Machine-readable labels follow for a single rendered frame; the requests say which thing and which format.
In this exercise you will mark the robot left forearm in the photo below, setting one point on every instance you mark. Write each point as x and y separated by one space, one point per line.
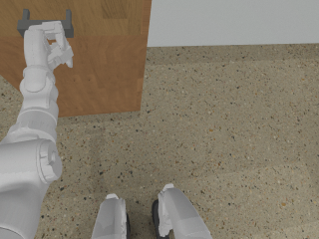
38 116

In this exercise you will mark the left robot thigh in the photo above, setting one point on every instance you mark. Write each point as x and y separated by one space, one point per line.
111 216

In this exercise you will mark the robot thigh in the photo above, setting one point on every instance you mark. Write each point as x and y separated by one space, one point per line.
185 221
111 216

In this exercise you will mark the right robot thigh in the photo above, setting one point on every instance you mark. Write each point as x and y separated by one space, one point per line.
185 221

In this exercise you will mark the cabinet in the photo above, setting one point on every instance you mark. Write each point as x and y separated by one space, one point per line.
107 76

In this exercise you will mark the drawer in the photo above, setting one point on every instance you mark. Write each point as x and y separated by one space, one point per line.
89 17

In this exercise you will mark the handle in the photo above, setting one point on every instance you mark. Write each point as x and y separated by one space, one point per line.
25 23

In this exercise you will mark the robot left upper arm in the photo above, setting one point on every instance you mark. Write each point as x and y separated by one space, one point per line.
27 168

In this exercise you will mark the robot left hand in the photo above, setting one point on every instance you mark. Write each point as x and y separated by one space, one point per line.
38 51

